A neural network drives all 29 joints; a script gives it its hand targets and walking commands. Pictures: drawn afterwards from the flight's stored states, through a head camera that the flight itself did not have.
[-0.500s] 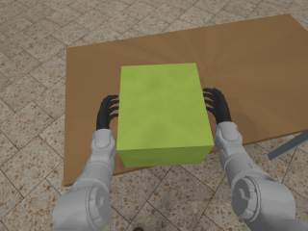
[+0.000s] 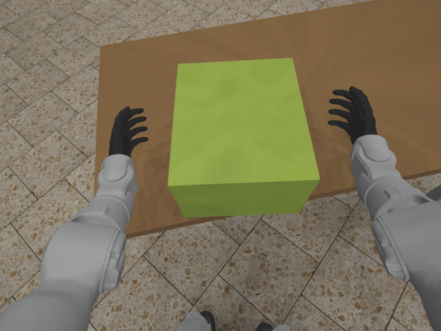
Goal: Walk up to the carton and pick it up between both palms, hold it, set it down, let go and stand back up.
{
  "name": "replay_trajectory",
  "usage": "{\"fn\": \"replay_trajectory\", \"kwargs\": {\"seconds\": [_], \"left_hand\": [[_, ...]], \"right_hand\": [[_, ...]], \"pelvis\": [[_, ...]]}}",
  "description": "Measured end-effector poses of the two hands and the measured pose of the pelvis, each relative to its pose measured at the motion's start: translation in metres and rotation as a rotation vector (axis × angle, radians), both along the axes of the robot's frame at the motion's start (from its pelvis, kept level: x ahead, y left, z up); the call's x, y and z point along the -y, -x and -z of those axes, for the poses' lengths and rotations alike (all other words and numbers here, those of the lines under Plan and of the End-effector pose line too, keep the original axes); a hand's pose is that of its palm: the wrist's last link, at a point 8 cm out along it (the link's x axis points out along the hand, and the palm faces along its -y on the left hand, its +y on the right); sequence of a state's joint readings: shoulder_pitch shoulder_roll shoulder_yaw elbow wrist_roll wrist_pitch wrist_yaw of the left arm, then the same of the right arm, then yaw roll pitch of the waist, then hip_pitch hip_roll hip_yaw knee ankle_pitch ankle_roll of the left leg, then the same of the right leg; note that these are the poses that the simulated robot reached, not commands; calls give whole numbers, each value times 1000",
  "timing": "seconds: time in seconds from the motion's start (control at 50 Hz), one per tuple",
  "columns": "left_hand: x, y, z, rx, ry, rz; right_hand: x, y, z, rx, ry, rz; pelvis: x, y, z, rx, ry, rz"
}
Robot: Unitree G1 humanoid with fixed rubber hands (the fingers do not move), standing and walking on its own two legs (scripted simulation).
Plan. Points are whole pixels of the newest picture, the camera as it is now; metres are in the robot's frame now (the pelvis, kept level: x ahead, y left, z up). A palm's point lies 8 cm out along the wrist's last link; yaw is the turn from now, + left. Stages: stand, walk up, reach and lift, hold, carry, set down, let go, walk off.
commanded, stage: set down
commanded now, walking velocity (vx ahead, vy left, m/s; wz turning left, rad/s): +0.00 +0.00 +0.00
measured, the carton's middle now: (238, 138) +0.48 +0.03 +0.00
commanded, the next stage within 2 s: none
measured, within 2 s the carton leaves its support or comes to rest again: neither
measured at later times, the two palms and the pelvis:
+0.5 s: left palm (99, 109) +0.44 +0.25 +0.14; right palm (383, 81) +0.49 -0.18 +0.16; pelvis -0.01 -0.01 +0.03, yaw +1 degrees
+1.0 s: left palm (96, 145) +0.39 +0.25 +0.11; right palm (383, 124) +0.44 -0.18 +0.12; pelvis +0.00 -0.01 +0.04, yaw +2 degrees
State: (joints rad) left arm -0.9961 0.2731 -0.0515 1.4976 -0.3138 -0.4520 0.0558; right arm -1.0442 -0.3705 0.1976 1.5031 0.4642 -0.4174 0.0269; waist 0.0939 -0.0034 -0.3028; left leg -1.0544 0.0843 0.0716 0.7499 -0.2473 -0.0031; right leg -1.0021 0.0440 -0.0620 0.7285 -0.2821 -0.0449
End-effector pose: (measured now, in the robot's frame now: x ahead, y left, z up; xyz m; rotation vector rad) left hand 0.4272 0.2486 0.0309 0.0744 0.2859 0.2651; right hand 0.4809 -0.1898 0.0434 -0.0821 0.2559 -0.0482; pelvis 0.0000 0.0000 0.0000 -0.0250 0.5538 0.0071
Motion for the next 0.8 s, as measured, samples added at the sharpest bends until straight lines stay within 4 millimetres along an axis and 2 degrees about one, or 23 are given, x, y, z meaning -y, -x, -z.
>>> {"fn": "replay_trajectory", "kwargs": {"seconds": [0.08,0.24,0.42,0.56,0.7,0.8], "left_hand": [[4,-4,-10,28,13,23],[18,-11,-44,54,40,52],[8,-10,-90,59,38,23],[-1,-8,-115,61,28,14],[-3,-8,-130,60,19,21],[-1,-2,-127,52,15,40]], "right_hand": [[1,-3,-10,20,-16,-35],[-13,-6,-41,34,-47,-66],[-16,-8,-92,32,-36,-43],[-9,-8,-123,25,-32,-29],[-5,-7,-136,18,-38,-34],[-3,-1,-129,7,-34,-40]], "pelvis": [[2,5,1,-9,1,0],[5,10,-6,33,-6,-1],[8,8,-20,120,-8,-13],[9,4,-29,177,-7,-26],[10,2,-34,211,-10,-31],[11,0,-39,246,-13,-31]]}}
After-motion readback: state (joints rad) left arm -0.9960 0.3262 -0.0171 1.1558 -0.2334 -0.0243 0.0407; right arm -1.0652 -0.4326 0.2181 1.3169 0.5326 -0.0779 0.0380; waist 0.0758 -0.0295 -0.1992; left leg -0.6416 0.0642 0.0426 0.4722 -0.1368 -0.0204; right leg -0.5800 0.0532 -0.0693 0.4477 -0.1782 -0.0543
